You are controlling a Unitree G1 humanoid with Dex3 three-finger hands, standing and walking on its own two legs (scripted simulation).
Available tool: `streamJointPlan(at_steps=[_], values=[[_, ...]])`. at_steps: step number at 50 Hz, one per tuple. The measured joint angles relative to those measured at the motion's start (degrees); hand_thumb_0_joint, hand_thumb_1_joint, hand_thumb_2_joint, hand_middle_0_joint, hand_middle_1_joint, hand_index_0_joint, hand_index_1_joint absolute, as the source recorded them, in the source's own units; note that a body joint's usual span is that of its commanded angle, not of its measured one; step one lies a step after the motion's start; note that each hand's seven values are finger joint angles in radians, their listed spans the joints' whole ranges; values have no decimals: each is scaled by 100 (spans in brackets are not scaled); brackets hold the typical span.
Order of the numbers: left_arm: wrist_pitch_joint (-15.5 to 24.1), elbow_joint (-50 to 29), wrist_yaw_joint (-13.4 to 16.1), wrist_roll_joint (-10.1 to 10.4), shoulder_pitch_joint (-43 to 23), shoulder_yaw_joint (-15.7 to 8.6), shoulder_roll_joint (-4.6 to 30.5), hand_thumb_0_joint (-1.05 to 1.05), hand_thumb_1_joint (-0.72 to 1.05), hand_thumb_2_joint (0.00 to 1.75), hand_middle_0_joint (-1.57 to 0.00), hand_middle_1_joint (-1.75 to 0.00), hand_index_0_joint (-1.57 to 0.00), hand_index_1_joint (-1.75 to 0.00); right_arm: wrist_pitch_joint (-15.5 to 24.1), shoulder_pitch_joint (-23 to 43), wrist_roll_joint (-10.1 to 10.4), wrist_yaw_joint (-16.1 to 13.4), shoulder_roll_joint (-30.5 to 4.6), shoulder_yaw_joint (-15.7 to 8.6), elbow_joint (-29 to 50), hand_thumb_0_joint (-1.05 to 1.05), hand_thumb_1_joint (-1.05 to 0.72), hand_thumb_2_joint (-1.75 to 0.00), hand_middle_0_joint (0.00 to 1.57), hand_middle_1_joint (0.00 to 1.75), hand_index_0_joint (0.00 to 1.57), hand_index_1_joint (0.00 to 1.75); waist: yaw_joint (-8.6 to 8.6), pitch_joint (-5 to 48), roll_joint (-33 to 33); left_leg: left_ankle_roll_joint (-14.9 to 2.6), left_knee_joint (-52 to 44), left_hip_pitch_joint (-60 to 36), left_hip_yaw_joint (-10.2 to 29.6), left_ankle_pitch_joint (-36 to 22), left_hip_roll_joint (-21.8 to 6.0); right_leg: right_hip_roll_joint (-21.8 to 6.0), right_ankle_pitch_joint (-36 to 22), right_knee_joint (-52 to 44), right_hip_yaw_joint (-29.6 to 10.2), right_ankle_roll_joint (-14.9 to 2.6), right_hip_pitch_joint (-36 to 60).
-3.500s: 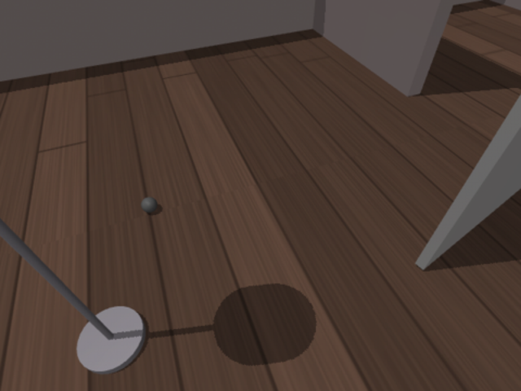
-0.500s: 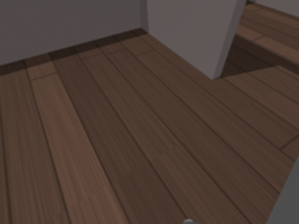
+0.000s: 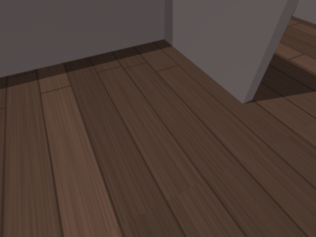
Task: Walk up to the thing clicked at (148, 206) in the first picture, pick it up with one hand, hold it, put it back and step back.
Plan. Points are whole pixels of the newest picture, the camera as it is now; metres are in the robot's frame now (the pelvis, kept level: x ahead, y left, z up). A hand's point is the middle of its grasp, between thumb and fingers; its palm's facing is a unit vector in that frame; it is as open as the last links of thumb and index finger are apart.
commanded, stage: walk up
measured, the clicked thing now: out of the picture +0.11 +0.79 -0.71
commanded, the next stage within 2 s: stand in 1.38 s
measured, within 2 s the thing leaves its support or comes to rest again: neither
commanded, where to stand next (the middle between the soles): +0.25 +0.01 m, yaw -1 degrees
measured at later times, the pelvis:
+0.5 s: pelvis +0.14 -0.02 +0.00, yaw -2 degrees
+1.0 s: pelvis +0.18 +0.01 +0.01, yaw -1 degrees
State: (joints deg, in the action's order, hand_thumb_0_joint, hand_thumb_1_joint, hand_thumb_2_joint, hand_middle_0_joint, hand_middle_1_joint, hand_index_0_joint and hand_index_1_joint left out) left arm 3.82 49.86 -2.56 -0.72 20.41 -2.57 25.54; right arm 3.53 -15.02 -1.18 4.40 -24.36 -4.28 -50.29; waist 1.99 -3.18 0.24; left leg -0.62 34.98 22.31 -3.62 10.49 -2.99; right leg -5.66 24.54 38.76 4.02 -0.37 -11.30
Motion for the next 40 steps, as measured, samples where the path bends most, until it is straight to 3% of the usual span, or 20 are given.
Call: streamJointPlan(at_steps=[3,6,12,16,18,20,24,27,31,34,38,40], values=[[-142,199,73,28,-89,23,-23,1,90,90,-21,-30,-20,-30,98,-16,46,-74,46,7,108,1,-90,-90,20,30,20,29,-112,-30,115,-63,288,-89,-87,351,69,193,271,1677,-431,-183,-650],[-136,261,77,63,-207,47,-1,1,90,90,-21,-30,-20,-30,117,-110,94,-142,149,92,155,1,-90,-90,21,30,20,29,-182,-89,244,-74,-36,-451,-151,369,105,288,-48,2266,-509,-228,-1210],[-127,201,-69,29,-371,12,-92,1,90,90,-21,-30,-20,-30,89,-363,67,-168,118,157,160,1,-90,-90,21,30,21,30,-272,-149,216,-108,-514,-1010,-246,457,145,53,-537,1138,-282,-81,-1633],[-106,205,-102,-1,-464,1,-158,1,90,90,-21,-30,-20,-30,10,-478,71,-168,18,158,137,1,-90,-90,21,30,21,30,-348,-141,54,-23,-430,-1174,-259,728,106,59,-967,185,-215,-72,-1453],[-41,199,-55,-14,-485,-7,-152,0,90,90,-21,-30,-20,-30,-66,-516,95,-193,-11,172,117,1,-90,-90,21,30,21,30,-354,-120,-29,59,-103,-1143,-237,1013,42,164,-1260,-343,-160,-95,-1157],[35,194,33,-37,-562,-37,-201,0,90,90,-21,-30,-20,-30,-146,-474,132,-254,-30,187,60,1,-90,-90,21,30,20,30,-319,-167,-226,-7,617,-941,-98,1339,-107,330,-1376,-311,-86,-61,-1060],[52,61,114,34,-696,56,-322,0,90,90,-21,-30,-20,-30,-293,-208,148,-355,27,242,-69,1,-90,-90,20,30,20,29,-193,-273,-317,-96,2174,-226,230,1952,162,311,-1095,-168,-94,-117,-957],[23,-5,159,24,-717,142,-369,0,90,90,-21,-30,-20,-30,-274,-33,148,-356,40,245,-93,1,-91,-90,20,30,20,29,-138,-288,-369,-67,2099,114,258,1725,129,296,-1103,-327,-89,-95,-834],[-54,38,200,-12,-754,185,-336,0,90,90,-21,-30,-21,-30,-268,175,140,-351,85,246,-197,1,-91,-90,20,30,20,29,-75,-271,-319,-9,1096,95,268,1290,52,285,-978,-223,-117,-30,-826],[-182,163,222,44,-855,206,-285,0,90,90,-21,-30,-21,-30,-244,283,120,-379,110,232,-334,1,-91,-90,20,30,20,29,-91,-239,-220,25,340,-178,238,489,89,226,-700,198,-130,66,-945],[-343,460,252,122,-1068,217,-321,0,90,90,-21,-30,-20,-30,-274,461,109,-380,214,296,-571,1,-91,-90,20,30,20,29,-105,-221,-57,91,480,-198,218,622,121,257,-424,263,-239,20,-876],[-344,615,232,117,-1115,225,-333,0,90,90,-21,-30,-20,-30,-299,542,115,-368,272,357,-678,1,-90,-90,20,30,20,29,-115,-174,-16,104,411,-249,254,628,100,304,-709,7,-228,39,-743]])
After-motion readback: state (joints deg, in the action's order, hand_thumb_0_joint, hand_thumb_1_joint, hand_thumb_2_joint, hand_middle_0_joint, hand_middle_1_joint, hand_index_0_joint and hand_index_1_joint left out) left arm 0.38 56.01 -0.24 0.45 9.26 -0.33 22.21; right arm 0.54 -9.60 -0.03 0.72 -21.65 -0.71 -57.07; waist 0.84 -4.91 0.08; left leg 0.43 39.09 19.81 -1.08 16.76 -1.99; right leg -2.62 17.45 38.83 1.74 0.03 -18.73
